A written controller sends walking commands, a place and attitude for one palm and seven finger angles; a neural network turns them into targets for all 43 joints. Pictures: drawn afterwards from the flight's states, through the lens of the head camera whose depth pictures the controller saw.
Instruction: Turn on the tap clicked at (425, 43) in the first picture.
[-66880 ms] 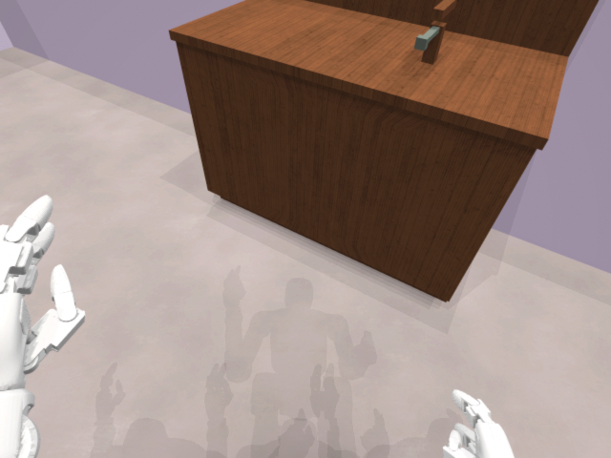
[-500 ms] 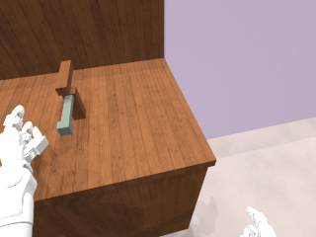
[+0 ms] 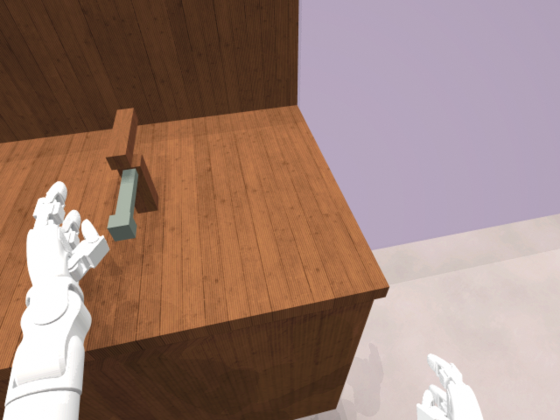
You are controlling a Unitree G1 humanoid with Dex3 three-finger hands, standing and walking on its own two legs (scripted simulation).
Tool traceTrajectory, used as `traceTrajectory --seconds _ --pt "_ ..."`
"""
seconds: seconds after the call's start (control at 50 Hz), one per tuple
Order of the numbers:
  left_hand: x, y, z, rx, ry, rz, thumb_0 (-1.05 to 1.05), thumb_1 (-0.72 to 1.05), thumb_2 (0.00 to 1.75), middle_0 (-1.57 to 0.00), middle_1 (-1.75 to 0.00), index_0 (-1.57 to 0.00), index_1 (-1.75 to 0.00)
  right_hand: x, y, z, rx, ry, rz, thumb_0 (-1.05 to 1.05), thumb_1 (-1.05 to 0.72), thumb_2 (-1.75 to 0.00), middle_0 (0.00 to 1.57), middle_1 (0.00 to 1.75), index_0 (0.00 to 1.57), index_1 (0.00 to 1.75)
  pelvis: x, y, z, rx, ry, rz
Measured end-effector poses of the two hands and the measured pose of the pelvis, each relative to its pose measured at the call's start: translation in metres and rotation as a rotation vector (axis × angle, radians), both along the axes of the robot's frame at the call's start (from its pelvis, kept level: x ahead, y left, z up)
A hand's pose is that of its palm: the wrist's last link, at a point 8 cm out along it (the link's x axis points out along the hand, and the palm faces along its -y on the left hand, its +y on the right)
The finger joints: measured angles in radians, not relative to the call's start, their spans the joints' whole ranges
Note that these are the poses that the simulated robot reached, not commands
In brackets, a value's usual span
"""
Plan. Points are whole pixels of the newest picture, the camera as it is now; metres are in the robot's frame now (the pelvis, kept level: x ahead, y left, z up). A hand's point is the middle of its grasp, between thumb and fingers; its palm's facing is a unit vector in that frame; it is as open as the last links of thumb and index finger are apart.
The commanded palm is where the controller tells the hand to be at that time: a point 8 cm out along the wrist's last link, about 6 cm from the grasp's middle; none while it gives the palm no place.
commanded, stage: push the lever round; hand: left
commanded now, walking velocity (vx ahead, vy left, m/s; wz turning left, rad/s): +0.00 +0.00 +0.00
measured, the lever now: (122, 226) +0.33 +0.26 +0.13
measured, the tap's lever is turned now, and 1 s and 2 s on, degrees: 0 22 45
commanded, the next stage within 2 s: none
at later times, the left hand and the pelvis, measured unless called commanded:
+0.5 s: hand (122, 239) +0.31 +0.25 +0.12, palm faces +0.51 -0.86 -0.08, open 7.9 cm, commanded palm +0.27 +0.28 +0.12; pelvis -0.01 -0.01 +0.00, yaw +1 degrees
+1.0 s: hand (156, 230) +0.33 +0.21 +0.12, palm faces +0.56 -0.83 -0.06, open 7.7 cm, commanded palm +0.28 +0.24 +0.12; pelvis +0.00 -0.01 +0.00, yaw +1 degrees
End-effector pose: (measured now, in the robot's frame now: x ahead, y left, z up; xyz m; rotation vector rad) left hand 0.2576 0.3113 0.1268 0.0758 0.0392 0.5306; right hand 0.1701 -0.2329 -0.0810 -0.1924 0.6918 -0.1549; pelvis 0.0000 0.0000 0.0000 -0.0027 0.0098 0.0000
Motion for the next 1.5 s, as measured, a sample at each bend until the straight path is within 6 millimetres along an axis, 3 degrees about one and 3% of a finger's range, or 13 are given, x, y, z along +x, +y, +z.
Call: traceTrajectory --seconds 0.14,0.66,1.5 --pt "-0.003 -0.003 -0.001 0.006 -0.007 0.011 0.01 0.90 0.89 -0.15 -0.15 -0.15 -0.15 -0.005 -0.009 -0.004 -0.022 0.028 -0.002 0.02 -0.90 -0.90 0.20 0.30 0.20 0.30 -0.002 -0.004 -0.001 -0.001 -0.005 0.009" --pt "0.012 -0.037 -0.002 -0.012 -0.015 0.008 0.01 0.90 0.89 -0.15 -0.15 -0.15 -0.15 -0.012 -0.020 -0.009 -0.009 0.043 -0.007 0.02 -0.90 -0.90 0.20 0.30 0.20 0.30 -0.007 -0.015 -0.001 0.003 -0.004 0.012" --pt "0.035 -0.111 0.003 -0.038 0.018 0.164 0.01 0.93 0.91 -0.15 -0.15 -0.15 -0.15 0.010 0.000 -0.010 0.023 0.110 0.047 0.01 -0.90 -0.90 0.20 0.30 0.20 0.30 -0.003 -0.014 0.000 0.004 -0.020 0.020"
